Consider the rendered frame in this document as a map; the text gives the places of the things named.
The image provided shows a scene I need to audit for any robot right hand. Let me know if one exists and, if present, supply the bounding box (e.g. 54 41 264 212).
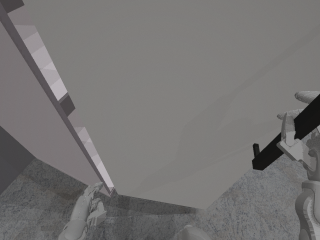
276 91 320 182

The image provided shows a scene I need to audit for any left robot forearm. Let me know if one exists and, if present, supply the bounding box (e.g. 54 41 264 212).
58 219 88 240

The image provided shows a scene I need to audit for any robot left hand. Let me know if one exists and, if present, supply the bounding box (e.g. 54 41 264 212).
70 182 107 229

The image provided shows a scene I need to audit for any handle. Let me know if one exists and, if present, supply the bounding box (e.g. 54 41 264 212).
252 94 320 171

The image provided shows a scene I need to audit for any fridge door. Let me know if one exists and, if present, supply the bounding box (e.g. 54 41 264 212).
22 0 320 210

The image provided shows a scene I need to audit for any right robot forearm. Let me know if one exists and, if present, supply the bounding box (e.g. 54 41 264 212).
295 180 320 240

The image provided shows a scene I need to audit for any robot right thigh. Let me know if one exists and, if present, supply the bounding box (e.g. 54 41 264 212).
177 227 212 240

